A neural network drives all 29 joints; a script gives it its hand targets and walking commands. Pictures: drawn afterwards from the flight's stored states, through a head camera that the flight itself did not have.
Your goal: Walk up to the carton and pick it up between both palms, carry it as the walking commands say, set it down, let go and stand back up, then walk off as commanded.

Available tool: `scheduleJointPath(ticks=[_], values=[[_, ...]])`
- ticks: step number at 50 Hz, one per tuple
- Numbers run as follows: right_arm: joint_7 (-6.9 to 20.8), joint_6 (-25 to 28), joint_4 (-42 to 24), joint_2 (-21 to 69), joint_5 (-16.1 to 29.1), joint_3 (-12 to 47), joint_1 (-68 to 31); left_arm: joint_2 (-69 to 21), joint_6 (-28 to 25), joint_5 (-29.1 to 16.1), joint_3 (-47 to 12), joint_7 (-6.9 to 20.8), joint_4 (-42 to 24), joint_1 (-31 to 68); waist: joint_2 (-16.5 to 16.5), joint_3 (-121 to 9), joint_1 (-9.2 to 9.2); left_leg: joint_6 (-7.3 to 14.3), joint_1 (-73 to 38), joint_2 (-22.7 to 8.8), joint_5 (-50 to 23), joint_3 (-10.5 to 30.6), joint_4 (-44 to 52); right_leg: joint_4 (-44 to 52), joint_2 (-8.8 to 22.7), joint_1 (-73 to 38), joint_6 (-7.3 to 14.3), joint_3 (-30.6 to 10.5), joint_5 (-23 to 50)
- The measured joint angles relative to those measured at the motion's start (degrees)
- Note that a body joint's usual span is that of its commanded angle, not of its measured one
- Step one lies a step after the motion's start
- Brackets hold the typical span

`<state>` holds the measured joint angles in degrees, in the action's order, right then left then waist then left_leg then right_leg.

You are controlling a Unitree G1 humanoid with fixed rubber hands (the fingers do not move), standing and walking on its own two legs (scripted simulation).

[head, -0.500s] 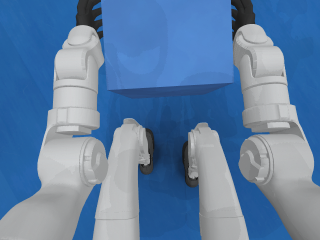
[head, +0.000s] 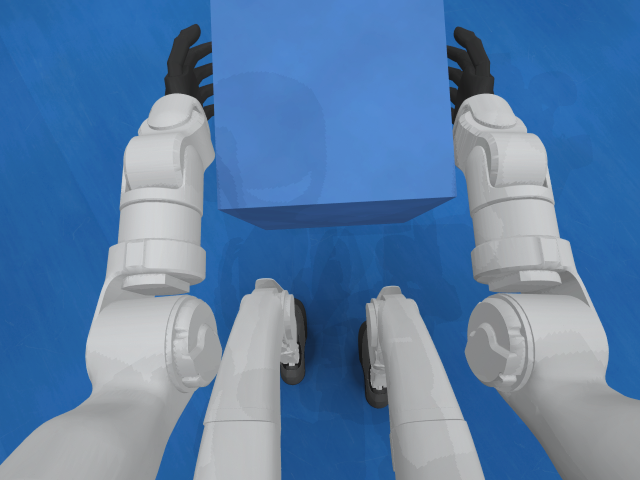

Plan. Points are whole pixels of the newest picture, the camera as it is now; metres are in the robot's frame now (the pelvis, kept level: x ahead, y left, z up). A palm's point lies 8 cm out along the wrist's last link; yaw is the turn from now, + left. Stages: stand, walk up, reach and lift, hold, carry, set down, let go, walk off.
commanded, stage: reach and lift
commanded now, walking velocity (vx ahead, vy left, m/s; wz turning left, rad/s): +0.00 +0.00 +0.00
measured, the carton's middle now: (331, 135) +0.49 +0.02 -0.05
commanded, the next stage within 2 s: none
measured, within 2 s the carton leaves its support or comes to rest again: neither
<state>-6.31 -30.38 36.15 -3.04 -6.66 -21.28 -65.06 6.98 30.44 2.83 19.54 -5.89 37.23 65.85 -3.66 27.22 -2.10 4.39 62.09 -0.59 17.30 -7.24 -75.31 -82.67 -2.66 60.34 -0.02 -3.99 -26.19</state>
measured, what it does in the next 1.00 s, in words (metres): rises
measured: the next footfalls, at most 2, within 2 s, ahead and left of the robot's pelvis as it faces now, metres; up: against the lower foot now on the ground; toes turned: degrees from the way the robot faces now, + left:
none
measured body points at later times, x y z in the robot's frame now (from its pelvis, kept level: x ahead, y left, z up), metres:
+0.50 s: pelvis +0.08 +0.00 +0.08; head +0.14 +0.01 +0.53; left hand +0.48 +0.16 +0.10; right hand +0.49 -0.14 +0.11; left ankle +0.19 +0.09 -0.58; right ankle +0.14 -0.11 -0.58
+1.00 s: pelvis +0.10 +0.01 +0.13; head +0.08 +0.03 +0.57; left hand +0.46 +0.16 +0.17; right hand +0.46 -0.14 +0.18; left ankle +0.19 +0.09 -0.58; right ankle +0.14 -0.11 -0.58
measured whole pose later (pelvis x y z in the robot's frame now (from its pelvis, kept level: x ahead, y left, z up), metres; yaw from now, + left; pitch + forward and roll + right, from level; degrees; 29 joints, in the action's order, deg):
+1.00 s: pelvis +0.10 +0.01 +0.13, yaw -3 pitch -3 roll +1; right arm -2.2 -31.5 38.5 4.3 -10.8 -17.7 -33.9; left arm -5.4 35.2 12.7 20.9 -3.2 30.1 30.7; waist -3.7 -0.3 -2.1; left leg 3.4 24.8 0.4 15.6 -7.2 -43.0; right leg -47.6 -2.7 22.9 0.0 -6.1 -21.6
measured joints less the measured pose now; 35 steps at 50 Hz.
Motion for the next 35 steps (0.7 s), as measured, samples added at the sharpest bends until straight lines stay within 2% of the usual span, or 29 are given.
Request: scheduleJointPath(ticks=[6, 14, 19, 25, 31, 35], values=[[1.0, 0.0, 0.9, 0.6, -0.9, -1.3, 1.7, -1.2, 0.0, 1.0, 0.4, 0.0, 0.7, -1.8, 0.0, -4.2, 0.0, -0.2, -3.3, 0.2, -0.5, 0.0, 3.9, 4.0, 0.0, -3.1, 0.0, -0.3, 0.7], [4.4, -0.1, 7.3, 3.8, -7.1, -4.0, 13.8, -7.1, 0.1, 6.8, 3.3, 0.7, 5.7, -14.6, 0.0, -24.0, 0.0, -0.4, -4.8, 0.5, -0.3, 0.0, 11.3, 11.8, 0.0, -4.6, 0.0, -0.8, 1.0], [4.4, 0.0, 7.3, 5.7, -8.3, -4.0, 17.8, -8.2, 0.1, 9.2, 4.4, 2.5, 5.7, -19.1, 0.0, -27.2, 0.01, -0.6, -10.2, 0.7, -0.1, 0.0, 15.4, 16.2, 0.0, -9.9, 0.0, -1.1, 1.2], [3.6, 0.0, 7.3, 6.8, -8.5, -3.3, 19.8, -8.2, -0.1, 9.9, 4.5, 3.6, 5.7, -21.8, 0.0, -27.1, 0.0, -0.8, -15.4, 0.8, -0.1, 0.0, 19.0, 19.9, 0.0, -15.1, 0.0, -1.3, 1.4], [3.3, 0.3, 7.3, 7.3, -8.5, 0.6, 23.5, -9.1, -0.1, 9.9, 4.5, 4.2, 3.2, -26.9, 0.0, -27.2, 0.0, -0.9, -20.6, 0.8, -0.3, 0.0, 23.0, 24.4, 0.0, -20.4, 0.0, -1.6, 2.1], [3.0, 0.7, 6.3, 7.3, -6.9, 3.2, 26.2, -9.9, -0.1, 9.9, 3.3, 4.2, -0.4, -31.0, 0.0, -27.2, 0.0, -0.9, -24.3, 0.9, -0.7, 0.0, 25.9, 27.7, 0.0, -24.2, 0.0, -1.7, 2.8]])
